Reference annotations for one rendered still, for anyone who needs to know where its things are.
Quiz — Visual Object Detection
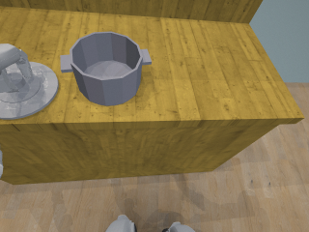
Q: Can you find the left robot thigh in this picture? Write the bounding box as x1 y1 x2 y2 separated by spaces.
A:
105 218 135 232

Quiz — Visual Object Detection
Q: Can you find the table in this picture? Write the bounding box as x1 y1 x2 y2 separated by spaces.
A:
0 0 305 186

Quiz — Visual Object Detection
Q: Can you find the robot right shin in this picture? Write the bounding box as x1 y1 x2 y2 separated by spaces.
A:
169 221 181 229

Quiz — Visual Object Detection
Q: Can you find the knob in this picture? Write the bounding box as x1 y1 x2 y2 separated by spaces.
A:
7 72 26 90

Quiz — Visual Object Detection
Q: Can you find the left robot hand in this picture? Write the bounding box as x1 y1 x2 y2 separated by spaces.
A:
0 43 33 93

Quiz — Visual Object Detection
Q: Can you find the pot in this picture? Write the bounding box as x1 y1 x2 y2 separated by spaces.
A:
60 31 152 106

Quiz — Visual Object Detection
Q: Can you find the lid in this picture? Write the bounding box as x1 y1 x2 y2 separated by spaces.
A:
0 61 59 120

